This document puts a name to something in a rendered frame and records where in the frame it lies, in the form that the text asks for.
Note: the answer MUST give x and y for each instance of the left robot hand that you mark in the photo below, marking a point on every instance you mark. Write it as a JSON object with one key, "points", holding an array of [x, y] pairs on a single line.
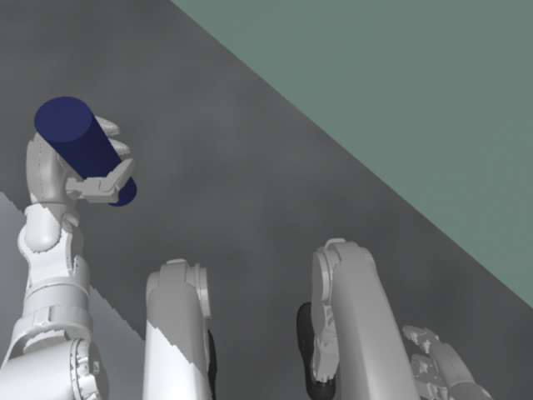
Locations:
{"points": [[51, 179]]}

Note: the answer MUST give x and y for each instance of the right robot foot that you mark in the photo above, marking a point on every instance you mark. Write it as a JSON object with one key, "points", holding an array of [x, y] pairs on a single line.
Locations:
{"points": [[316, 390]]}

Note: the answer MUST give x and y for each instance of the right robot hand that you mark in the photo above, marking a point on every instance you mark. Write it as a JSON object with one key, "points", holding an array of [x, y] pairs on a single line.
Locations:
{"points": [[435, 375]]}

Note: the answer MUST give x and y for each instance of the right robot arm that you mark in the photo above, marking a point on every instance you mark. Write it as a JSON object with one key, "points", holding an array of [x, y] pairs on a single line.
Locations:
{"points": [[468, 391]]}

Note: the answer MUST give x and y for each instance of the can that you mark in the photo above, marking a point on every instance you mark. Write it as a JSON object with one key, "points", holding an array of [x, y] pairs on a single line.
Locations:
{"points": [[69, 127]]}

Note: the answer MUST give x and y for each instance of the left robot arm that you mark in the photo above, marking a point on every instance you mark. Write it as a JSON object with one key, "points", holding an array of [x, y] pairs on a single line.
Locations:
{"points": [[52, 355]]}

